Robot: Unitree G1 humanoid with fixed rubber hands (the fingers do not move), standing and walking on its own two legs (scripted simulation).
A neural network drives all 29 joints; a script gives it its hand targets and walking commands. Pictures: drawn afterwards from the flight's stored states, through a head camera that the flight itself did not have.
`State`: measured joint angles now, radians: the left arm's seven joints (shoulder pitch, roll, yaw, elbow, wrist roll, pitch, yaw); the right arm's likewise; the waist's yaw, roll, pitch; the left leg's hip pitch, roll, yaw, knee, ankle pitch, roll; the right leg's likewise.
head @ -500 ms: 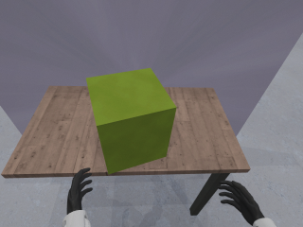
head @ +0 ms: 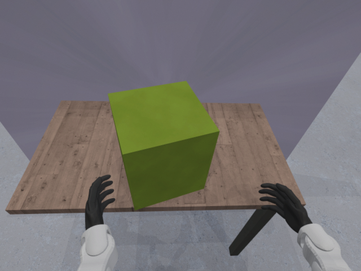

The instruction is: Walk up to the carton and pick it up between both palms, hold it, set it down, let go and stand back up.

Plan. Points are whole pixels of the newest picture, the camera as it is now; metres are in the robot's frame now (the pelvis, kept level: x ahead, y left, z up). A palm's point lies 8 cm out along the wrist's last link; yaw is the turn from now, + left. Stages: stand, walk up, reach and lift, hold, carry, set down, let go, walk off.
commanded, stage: reach and lift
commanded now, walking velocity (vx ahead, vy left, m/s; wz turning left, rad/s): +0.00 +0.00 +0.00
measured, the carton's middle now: (160, 145) +0.43 +0.10 +0.01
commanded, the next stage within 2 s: none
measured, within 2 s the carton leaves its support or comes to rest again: neither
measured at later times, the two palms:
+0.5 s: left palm (97, 186) +0.26 +0.20 +0.07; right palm (290, 173) +0.35 -0.22 +0.06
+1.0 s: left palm (84, 163) +0.29 +0.22 +0.11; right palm (276, 136) +0.41 -0.17 +0.12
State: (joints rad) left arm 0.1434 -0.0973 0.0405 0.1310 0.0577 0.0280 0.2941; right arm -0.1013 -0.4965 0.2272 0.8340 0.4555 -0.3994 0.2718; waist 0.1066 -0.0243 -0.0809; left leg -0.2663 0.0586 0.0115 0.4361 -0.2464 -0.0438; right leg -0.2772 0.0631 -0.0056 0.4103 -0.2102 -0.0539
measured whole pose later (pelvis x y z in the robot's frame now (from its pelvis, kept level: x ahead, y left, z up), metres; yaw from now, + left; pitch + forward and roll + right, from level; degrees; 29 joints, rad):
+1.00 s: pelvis -0.02 -0.01 +0.01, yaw +1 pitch +5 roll +0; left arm -0.40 -0.02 0.17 0.15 -0.03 0.54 0.28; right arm -0.70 -0.49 0.13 0.86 0.36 0.15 0.19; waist 0.17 -0.01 -0.08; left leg -0.26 0.05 -0.01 0.33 -0.15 -0.05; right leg -0.28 0.07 -0.01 0.32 -0.13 -0.06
